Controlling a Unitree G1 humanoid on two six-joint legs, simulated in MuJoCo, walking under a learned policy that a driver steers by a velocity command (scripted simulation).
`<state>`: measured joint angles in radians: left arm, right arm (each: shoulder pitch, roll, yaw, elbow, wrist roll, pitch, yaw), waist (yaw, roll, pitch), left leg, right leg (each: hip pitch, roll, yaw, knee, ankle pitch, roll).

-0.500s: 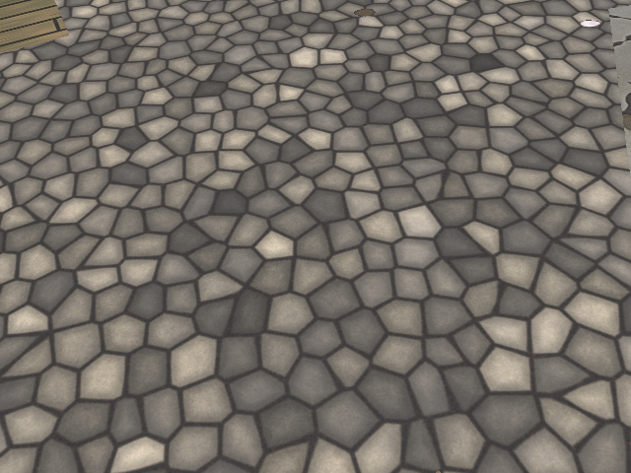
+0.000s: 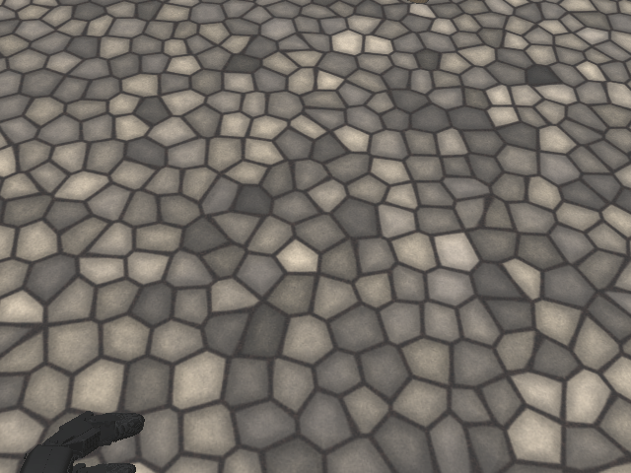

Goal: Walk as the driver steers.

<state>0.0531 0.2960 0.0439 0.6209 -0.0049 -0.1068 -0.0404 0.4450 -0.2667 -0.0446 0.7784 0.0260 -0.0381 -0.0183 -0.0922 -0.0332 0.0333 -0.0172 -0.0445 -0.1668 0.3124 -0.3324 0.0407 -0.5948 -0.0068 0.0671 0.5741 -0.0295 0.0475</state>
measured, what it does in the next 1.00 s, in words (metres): walks ahead: right foot, then left foot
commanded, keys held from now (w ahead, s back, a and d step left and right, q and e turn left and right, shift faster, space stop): w+q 0.10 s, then w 0.40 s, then w+e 0.50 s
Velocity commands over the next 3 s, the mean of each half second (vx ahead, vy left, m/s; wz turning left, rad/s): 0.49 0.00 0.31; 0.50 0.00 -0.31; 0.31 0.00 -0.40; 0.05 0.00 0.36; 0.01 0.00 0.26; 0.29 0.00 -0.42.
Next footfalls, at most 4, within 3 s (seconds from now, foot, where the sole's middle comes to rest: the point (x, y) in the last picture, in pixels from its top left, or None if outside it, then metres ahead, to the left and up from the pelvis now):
0.10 right None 0.23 -0.13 -0.78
0.56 left None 0.45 0.17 -0.78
1.10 right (304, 338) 0.76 -0.05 -0.78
1.54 left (238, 261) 0.99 0.10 -0.78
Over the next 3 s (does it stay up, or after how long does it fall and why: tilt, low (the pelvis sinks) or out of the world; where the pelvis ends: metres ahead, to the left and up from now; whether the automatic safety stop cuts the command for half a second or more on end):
stays up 0.95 -0.04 0.01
